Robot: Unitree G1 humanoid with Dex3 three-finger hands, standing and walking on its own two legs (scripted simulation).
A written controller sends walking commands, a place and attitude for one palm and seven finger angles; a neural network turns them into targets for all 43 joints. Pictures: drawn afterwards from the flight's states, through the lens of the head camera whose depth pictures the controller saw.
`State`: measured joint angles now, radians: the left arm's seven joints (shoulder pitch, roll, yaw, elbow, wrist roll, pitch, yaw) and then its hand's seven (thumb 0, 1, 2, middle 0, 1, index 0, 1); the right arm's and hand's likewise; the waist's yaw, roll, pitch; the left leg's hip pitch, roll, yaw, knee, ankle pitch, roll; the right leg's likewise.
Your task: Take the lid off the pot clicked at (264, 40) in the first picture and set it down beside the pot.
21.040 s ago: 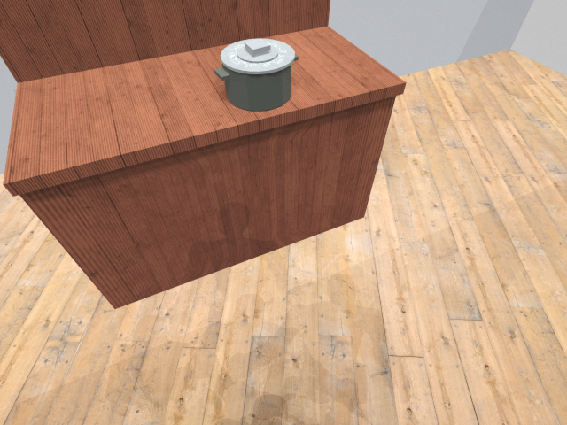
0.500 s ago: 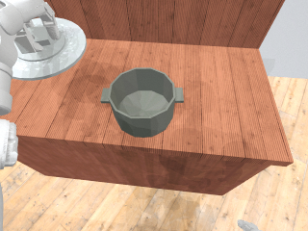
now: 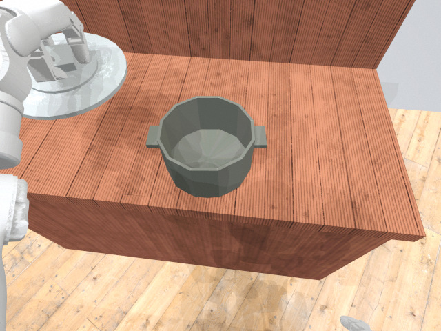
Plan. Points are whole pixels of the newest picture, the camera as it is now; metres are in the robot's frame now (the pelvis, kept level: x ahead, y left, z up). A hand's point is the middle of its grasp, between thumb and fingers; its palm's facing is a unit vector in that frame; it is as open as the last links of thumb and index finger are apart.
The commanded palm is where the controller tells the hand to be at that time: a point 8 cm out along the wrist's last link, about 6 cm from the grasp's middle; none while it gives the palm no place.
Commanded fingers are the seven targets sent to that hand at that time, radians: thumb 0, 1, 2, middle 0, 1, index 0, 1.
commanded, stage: lower the lid onto the table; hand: left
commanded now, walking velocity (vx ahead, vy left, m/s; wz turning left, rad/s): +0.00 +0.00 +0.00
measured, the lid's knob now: (56, 58) +0.51 +0.27 +0.19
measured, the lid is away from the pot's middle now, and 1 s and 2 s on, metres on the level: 0.24 0.23 0.24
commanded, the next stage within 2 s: none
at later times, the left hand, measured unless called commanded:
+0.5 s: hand (59, 84) +0.46 +0.25 +0.18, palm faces -0.33 -0.02 -0.94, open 7.3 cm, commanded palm +0.46 +0.25 +0.25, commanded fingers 0.00 0.50 1.16 -0.72 -0.90 -0.90 -1.00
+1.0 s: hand (70, 101) +0.46 +0.25 +0.15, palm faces -0.40 -0.02 -0.92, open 7.2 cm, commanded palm +0.48 +0.25 +0.21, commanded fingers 0.00 0.50 1.16 -0.72 -0.90 -0.90 -1.00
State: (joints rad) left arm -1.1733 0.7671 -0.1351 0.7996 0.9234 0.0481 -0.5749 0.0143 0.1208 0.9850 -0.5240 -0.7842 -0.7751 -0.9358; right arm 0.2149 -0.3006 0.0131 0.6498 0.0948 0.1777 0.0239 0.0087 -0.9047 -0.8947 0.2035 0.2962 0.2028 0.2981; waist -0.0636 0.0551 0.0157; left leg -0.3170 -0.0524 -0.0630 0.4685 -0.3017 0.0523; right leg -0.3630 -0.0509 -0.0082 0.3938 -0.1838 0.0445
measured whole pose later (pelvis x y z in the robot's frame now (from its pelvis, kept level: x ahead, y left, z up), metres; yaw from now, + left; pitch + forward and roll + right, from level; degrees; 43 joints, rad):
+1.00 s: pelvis -0.01 -0.01 +0.00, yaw -1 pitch +8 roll -1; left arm -1.06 0.76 -0.12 0.91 0.91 -0.08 -0.50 0.01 0.13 0.99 -0.52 -0.78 -0.78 -0.94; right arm 0.26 -0.30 0.00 0.68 0.10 0.18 -0.01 0.01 -0.90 -0.89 0.20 0.30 0.20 0.30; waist -0.08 0.04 0.02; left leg -0.34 -0.03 -0.05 0.51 -0.31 0.04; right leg -0.39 -0.03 0.00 0.43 -0.18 0.04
